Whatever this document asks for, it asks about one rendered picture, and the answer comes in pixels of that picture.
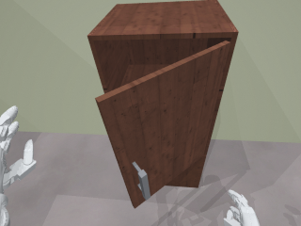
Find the right robot hand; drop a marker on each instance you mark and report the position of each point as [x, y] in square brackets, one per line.
[245, 216]

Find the handle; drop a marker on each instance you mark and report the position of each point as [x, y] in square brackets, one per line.
[143, 182]

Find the cupboard door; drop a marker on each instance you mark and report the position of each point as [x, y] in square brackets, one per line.
[162, 120]

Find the left robot hand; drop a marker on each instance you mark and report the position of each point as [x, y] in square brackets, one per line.
[22, 167]

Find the left robot forearm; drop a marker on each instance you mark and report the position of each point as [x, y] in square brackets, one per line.
[4, 216]

